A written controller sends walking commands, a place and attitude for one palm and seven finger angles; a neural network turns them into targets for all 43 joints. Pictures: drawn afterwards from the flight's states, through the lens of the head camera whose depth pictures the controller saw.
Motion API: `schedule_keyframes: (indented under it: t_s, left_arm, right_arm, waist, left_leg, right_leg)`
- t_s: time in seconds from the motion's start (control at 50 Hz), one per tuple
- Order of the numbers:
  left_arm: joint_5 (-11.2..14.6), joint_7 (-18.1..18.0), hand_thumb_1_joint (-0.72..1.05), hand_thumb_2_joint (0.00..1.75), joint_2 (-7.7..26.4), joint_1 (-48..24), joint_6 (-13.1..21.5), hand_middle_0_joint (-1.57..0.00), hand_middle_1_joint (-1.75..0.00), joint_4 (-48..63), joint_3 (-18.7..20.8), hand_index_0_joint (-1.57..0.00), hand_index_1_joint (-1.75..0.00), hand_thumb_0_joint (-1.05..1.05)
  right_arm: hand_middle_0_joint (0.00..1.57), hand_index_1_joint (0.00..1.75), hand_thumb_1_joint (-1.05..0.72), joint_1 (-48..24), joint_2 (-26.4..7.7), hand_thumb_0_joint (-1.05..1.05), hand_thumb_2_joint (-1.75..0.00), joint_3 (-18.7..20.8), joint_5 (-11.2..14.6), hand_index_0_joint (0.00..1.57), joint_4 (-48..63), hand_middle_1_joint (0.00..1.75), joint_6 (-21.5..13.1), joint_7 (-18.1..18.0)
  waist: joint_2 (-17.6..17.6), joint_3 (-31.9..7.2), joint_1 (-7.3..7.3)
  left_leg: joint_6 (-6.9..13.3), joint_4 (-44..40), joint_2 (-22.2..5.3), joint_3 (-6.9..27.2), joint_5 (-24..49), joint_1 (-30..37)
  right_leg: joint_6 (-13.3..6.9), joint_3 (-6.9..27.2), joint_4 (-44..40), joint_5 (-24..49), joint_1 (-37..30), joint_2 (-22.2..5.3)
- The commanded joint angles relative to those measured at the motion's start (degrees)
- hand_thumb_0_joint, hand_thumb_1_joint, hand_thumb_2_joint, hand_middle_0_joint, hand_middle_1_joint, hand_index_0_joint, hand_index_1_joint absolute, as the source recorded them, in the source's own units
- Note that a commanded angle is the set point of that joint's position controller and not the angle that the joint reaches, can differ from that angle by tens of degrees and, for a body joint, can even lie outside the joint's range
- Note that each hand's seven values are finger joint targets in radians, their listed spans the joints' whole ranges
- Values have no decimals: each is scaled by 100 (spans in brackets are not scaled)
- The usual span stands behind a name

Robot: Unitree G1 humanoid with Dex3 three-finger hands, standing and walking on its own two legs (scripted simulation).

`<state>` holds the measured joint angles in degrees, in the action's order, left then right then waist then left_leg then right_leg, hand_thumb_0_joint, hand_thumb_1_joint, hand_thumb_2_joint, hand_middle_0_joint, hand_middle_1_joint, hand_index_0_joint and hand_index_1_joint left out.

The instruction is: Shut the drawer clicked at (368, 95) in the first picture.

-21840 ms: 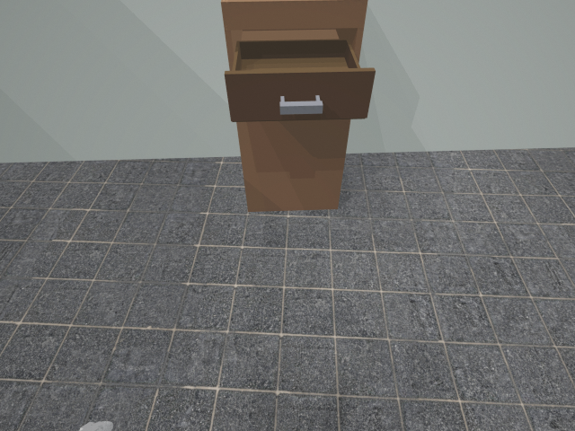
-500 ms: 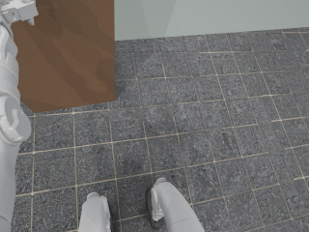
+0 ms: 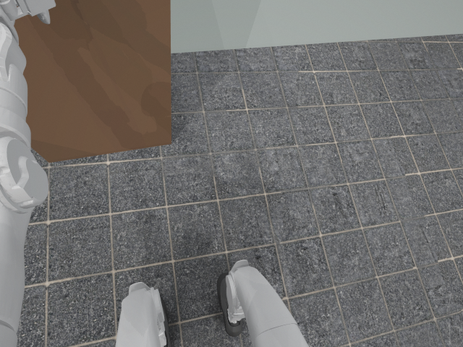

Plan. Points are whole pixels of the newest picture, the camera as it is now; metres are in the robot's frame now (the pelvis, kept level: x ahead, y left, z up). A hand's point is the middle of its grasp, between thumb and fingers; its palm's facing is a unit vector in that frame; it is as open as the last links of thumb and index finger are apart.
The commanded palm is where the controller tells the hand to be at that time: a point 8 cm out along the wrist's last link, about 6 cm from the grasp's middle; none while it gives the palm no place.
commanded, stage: pull the fist back off the drawer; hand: left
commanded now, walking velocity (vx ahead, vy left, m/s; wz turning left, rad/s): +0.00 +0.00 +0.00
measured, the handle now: out of the picture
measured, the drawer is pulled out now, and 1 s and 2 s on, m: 0.00 0.00 0.00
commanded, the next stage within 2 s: draw the hand back to the body in 0.30 s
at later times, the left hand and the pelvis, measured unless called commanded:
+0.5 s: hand out of the picture +0.61 +0.15 +0.11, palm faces +0.08 -1.00 -0.04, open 3.2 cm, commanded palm +0.55 +0.19 +0.12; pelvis +0.05 -0.01 +0.03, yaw -1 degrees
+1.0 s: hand out of the picture +0.42 +0.19 +0.18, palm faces +0.12 -0.98 -0.17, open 3.3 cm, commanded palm +0.38 +0.24 +0.20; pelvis +0.08 -0.01 +0.09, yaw +2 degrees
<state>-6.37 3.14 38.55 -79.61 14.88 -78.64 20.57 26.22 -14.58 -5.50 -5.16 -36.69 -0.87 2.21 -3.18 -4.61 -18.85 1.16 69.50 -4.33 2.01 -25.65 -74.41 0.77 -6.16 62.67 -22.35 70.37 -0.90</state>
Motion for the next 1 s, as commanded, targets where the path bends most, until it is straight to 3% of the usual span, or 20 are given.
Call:
schedule_keyframes:
  t_s: [0.0, 0.06, 0.18, 0.22, 0.24, 0.3, 0.38, 0.4, 0.44, 0.46, 0.5, 0.52, 0.56, 0.66, 0.68, 0.74, 0.88, 0.9, 0.92, 0.98]
  left_arm:
    - [172, -164, 90, 90, 1127, -3136, 362, -140, -160, 1468, 281, -140, -160, 0]
    - [240, -126, 90, 90, 846, -2775, 441, -140, -160, 1737, 206, -140, -160, 0]
    - [396, -90, 90, 90, 653, -1856, 525, -140, -160, 2004, 299, -140, -160, 0]
    - [408, -137, 90, 90, 733, -1984, 572, -140, -160, 2125, 347, -140, -160, 0]
    - [395, -147, 90, 90, 813, -1911, 634, -140, -160, 2187, 425, -140, -160, 0]
    - [428, -142, 90, 90, 839, -1584, 731, -140, -160, 2212, 540, -140, -160, 0]
    - [506, -120, 90, 90, 530, -1349, 866, -140, -160, 2288, 425, -140, -160, 0]
    - [554, -104, 90, 90, 790, -874, 910, -140, -160, 2546, 727, -140, -160, 0]
    - [676, 6, 90, 90, 682, 71, 963, -140, -160, 3239, 735, -140, -160, 0]
    - [746, 75, 90, 90, 392, 509, 904, -140, -160, 3475, 550, -140, -160, 0]
    - [980, 191, 90, 90, 158, 1198, 732, -140, -160, 3971, 444, -140, -160, 0]
    - [1113, 246, 90, 90, 24, 1543, 623, -140, -160, 4110, 414, -140, -160, 0]
    - [1350, 344, 90, 90, -235, 1891, 498, -140, -160, 4557, 275, -140, -160, 0]
    - [1618, 373, 90, 90, -998, 2850, 514, -140, -160, 5408, -277, -140, -160, 0]
    - [1639, 379, 90, 90, -1065, 3066, 482, -140, -160, 5371, -362, -140, -160, 0]
    - [1705, 459, 90, 90, -1207, 3589, 386, -140, -160, 5777, -517, -140, -160, 0]
    - [1915, 585, 90, 90, -1230, 4482, 107, -140, -160, 6884, -504, -140, -160, 0]
    - [1268, 77, 90, 90, -805, 4760, -70, -140, -160, 7445, -757, -140, -160, 0]
    - [1234, -195, 90, 90, -1177, 5123, -244, -140, -160, 7557, -864, -140, -160, 0]
    - [1100, -599, 90, 90, -1164, 5672, -584, -140, -160, 7931, -877, -140, -160, 0]
  right_arm:
    - [20, 30, -90, 1376, -1295, 0, -90, 453, 43, 20, 86, 30, 40, -43]
    - [20, 30, -90, 1339, -1240, 0, -90, 487, 51, 20, 155, 30, 77, 1]
    - [20, 30, -90, 1215, -1203, 0, -90, 565, 108, 20, 255, 30, 216, 31]
    - [20, 30, -90, 1214, -1185, 0, -90, 571, 111, 20, 232, 30, 253, 25]
    - [20, 30, -90, 1221, -1179, 0, -90, 585, 103, 20, 227, 30, 264, 23]
    - [20, 30, -90, 1216, -1147, 0, -90, 614, 116, 20, 253, 30, 330, 15]
    - [20, 30, -90, 1181, -1103, 0, -90, 660, 118, 20, 234, 30, 406, 37]
    - [20, 30, -90, 1188, -1123, 0, -90, 697, 132, 20, 333, 30, 440, 40]
    - [20, 30, -90, 1082, -1076, 0, -90, 754, 190, 20, 591, 30, 501, 69]
    - [20, 30, -90, 1029, -1024, 0, -90, 765, 250, 20, 652, 30, 532, 93]
    - [20, 30, -90, 870, -995, 0, -90, 823, 371, 20, 764, 30, 564, 80]
    - [20, 30, -90, 771, -965, 0, -90, 827, 443, 20, 818, 30, 563, 65]
    - [20, 30, -90, 633, -939, 0, -90, 851, 542, 20, 835, 30, 526, -2]
    - [20, 30, -90, 217, -822, 0, -90, 874, 666, 20, 769, 30, 307, -100]
    - [20, 30, -90, 146, -832, 0, -90, 872, 683, 20, 727, 30, 279, -113]
    - [20, 30, -90, -148, -823, 0, -90, 866, 720, 20, 800, 30, 202, -151]
    - [20, 30, -90, -940, -749, 0, -90, 758, 801, 20, 1111, 30, -9, -293]
    - [20, 30, -90, -1383, -685, 0, -90, 800, 785, 20, 1231, 30, 63, -374]
    - [20, 30, -90, -1475, -616, 0, -90, 771, 783, 20, 1308, 30, 68, -449]
    - [20, 30, -90, -1762, -603, 0, -90, 664, 770, 20, 1274, 30, 76, -564]
  waist:
    - [-1284, -3192, -207]
    - [-1476, -3406, -49]
    - [-1139, -3376, 193]
    - [-992, -3243, 160]
    - [-1103, -3325, 222]
    - [-853, -3436, 312]
    - [-873, -3360, 346]
    - [-857, -3701, 596]
    - [-1041, -4292, 937]
    - [-1033, -4295, 980]
    - [-534, -4032, 1042]
    - [-420, -3777, 1125]
    - [-201, -3508, 1111]
    - [-431, -2621, 1174]
    - [-200, -2368, 1178]
    - [-442, -2178, 1296]
    - [-78, -1854, 1562]
    - [-100, -1954, 1807]
    - [77, -1589, 1719]
    - [151, -1131, 1820]
  left_leg:
    - [91, -971, 155, 467, 703, 3092]
    - [55, -1026, 153, 466, 1082, 3466]
    - [50, -1135, 155, 306, 1466, 3616]
    - [80, -1142, 162, 251, 1534, 3490]
    - [71, -1131, 167, 234, 1706, 3609]
    - [74, -1140, 192, 145, 2004, 3577]
    - [54, -1148, 210, 87, 2391, 3794]
    - [41, -1216, 232, 45, 2622, 3957]
    - [-7, -1369, 275, -32, 3299, 4446]
    - [-16, -1461, 280, -78, 3576, 4630]
    - [30, -1680, 297, -194, 3483, 4517]
    - [37, -1828, 303, -246, 3343, 4417]
    - [69, -2012, 302, -334, 3335, 4520]
    - [47, -2375, 265, -364, 3379, 5106]
    - [42, -2435, 250, -339, 3324, 5097]
    - [34, -2584, 289, -369, 3364, 5330]
    - [12, -3019, 335, -285, 3092, 5592]
    - [20, -3309, 376, -371, 2902, 5981]
    - [21, -3492, 360, -382, 2709, 6019]
    - [24, -3877, 347, -371, 2479, 6205]
  right_leg:
    - [-173, 171, -809, 148, -979, 333]
    - [-196, 153, -809, 344, -1071, 338]
    - [-181, 184, -948, 625, -1526, 349]
    - [-156, 222, -993, 740, -1711, 356]
    - [-172, 244, -984, 865, -1771, 359]
    - [-148, 287, -1015, 1223, -2177, 370]
    - [-154, 296, -1025, 1625, -2254, 368]
    - [-168, 317, -1037, 1891, -2658, 376]
    - [-209, 337, -1042, 2630, -3312, 395]
    - [-195, 331, -1141, 2906, -3507, 403]
    - [-156, 366, -1374, 3302, -4098, 419]
    - [-155, 361, -1486, 3329, -4287, 419]
    - [-133, 387, -1670, 3586, -4580, 416]
    - [-128, 319, -2012, 3228, -4457, 380]
    - [-121, 289, -2061, 3150, -4451, 372]
    - [-140, 296, -2164, 3128, -4608, 315]
    - [-160, 225, -2376, 3038, -5212, 223]
    - [-216, 421, -2677, 2727, -5458, 88]
    - [-212, 360, -2837, 2602, -5439, 98]
    - [-211, 352, -3169, 2408, -5711, 93]
